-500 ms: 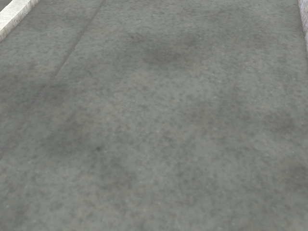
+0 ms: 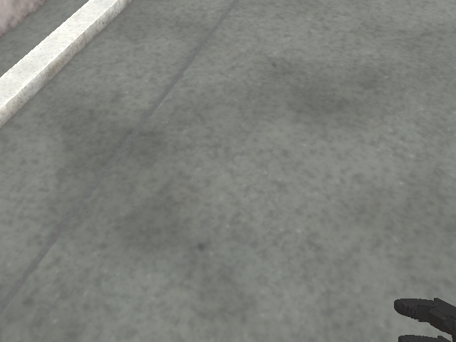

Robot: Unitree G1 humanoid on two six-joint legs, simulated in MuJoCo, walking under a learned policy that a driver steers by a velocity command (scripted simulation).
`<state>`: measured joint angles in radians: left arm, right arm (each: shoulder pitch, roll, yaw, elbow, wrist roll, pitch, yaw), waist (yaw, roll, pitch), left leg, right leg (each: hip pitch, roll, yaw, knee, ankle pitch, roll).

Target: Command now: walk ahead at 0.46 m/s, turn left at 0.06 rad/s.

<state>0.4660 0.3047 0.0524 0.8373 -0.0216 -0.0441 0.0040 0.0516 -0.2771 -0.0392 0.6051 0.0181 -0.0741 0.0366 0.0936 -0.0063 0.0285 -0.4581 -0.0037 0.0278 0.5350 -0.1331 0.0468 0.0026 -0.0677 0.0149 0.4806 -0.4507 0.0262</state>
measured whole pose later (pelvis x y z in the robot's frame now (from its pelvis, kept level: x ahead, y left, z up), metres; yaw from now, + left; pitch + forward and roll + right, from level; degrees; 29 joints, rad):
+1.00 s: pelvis +0.57 +0.01 +0.01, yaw +0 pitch +2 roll -2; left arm 0.38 0.31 0.06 0.85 -0.02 -0.05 0.00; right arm 0.04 -0.26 -0.02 0.71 0.01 -0.08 0.04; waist 0.08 0.03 0.02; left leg -0.52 0.05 -0.01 0.50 -0.02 0.03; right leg 0.06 0.04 -0.04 0.27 -0.36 -0.01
